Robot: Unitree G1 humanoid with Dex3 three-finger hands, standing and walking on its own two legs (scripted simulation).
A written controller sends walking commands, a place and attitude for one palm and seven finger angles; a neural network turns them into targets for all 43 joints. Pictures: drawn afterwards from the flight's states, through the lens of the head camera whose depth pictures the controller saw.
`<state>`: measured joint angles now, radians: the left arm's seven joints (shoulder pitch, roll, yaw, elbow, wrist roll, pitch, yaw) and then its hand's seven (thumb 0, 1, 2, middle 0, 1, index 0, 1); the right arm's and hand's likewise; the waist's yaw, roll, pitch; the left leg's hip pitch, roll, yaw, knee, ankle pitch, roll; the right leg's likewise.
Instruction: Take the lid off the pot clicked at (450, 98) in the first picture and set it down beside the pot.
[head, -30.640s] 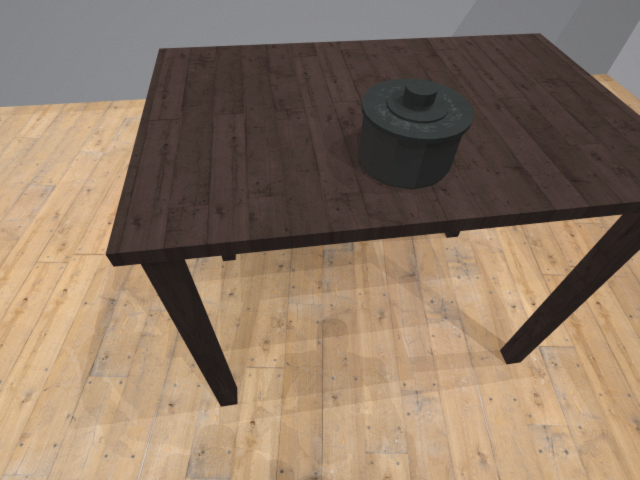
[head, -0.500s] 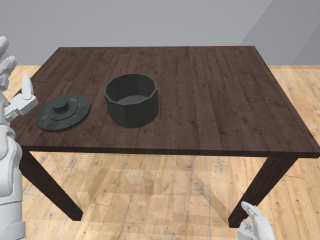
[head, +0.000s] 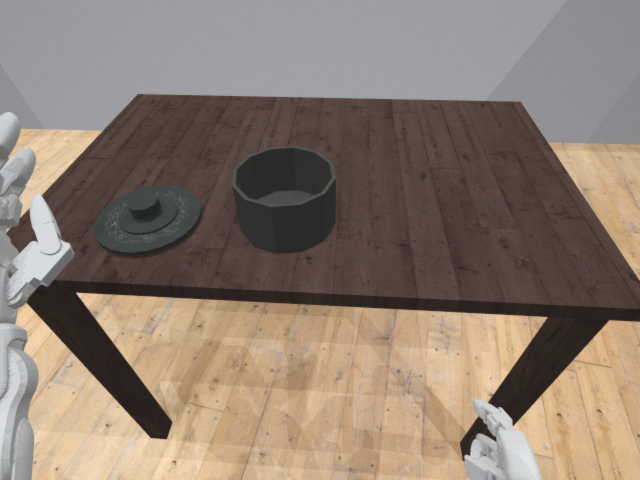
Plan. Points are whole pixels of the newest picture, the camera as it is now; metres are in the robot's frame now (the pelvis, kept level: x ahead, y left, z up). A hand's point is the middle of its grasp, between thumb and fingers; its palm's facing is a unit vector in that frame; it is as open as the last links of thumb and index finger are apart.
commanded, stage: draw the hand back to the body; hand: left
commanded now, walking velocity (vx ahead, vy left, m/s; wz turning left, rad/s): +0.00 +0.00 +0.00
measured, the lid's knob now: (144, 205) +0.50 +0.37 +0.06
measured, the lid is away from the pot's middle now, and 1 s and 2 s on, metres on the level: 0.24 0.24 0.24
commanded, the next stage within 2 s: step back with the hand held close in 0.38 s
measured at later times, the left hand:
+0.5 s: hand (16, 308) +0.17 +0.26 +0.23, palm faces +0.48 -0.82 -0.31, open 7.5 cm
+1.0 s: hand out of the picture +0.13 +0.28 +0.23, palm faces +0.40 -0.75 -0.52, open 7.4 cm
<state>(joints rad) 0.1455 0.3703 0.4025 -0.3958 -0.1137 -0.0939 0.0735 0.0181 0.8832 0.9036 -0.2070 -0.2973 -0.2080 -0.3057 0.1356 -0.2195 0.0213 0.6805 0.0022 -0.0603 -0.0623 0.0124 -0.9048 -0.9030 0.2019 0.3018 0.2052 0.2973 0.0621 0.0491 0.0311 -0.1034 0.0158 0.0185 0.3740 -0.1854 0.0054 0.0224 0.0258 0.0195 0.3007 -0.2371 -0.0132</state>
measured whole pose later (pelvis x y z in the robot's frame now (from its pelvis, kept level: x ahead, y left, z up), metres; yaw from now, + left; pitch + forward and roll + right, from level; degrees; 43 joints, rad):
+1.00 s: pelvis -0.06 +0.05 -0.01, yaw +0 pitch +0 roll -2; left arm 0.54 0.51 0.54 -0.76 -0.07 -0.23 0.12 0.02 0.88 0.90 -0.21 -0.30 -0.22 -0.31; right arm 0.22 -0.22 -0.02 0.54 0.02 -0.02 -0.05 0.01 -0.91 -0.90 0.20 0.30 0.20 0.30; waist 0.00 0.01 0.04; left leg -0.37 -0.02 0.03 0.53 -0.16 0.07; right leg -0.25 -0.01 0.02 0.48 -0.23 0.04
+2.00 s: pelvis -0.22 +0.08 -0.01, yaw -2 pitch +2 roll -2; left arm 0.44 0.50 0.45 -0.71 -0.06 -0.28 0.09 0.01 0.88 0.90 -0.21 -0.30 -0.22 -0.31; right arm 0.21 -0.20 -0.05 0.68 0.00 -0.09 -0.03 0.01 -0.90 -0.90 0.20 0.30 0.21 0.30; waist 0.00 0.00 -0.03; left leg -0.48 0.01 -0.01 0.75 -0.25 -0.01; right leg -0.29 0.01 -0.02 0.51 -0.25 0.02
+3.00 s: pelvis -0.30 +0.10 -0.04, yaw +4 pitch -1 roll +1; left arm 0.24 0.18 0.06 0.63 0.03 0.09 0.01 0.01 0.91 0.90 -0.19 -0.29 -0.19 -0.30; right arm 0.25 -0.25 -0.04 0.80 -0.03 0.03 -0.01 0.01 -0.91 -0.90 0.20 0.30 0.21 0.30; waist -0.06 0.03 -0.04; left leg -0.46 -0.01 0.00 0.84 -0.40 0.01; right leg -0.35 -0.01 -0.03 0.82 -0.45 -0.02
